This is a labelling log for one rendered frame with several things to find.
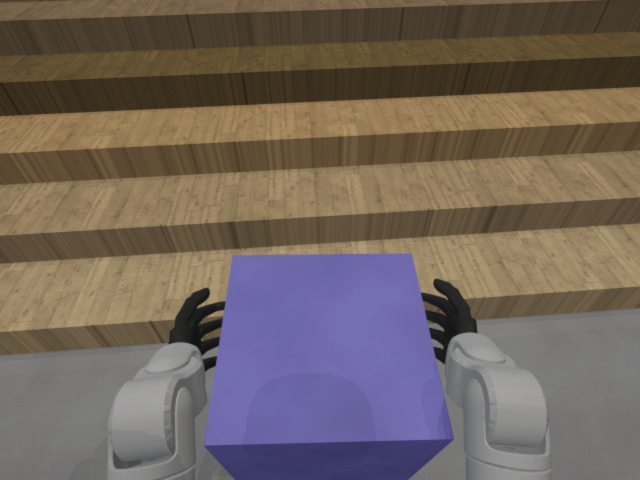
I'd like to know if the right robot forearm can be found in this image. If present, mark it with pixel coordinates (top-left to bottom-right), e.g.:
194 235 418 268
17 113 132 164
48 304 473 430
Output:
445 332 552 480

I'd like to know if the robot right hand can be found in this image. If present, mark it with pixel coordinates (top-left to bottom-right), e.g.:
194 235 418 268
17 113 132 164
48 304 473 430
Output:
421 279 477 364

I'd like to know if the carton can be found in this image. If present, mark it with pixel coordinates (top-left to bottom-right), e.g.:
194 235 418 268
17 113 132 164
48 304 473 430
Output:
203 253 454 480

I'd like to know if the left robot forearm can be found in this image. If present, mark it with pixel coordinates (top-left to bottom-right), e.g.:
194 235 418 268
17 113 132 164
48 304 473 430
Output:
107 342 207 480

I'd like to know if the robot left hand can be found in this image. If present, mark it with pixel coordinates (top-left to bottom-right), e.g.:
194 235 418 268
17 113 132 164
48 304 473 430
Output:
168 288 225 372

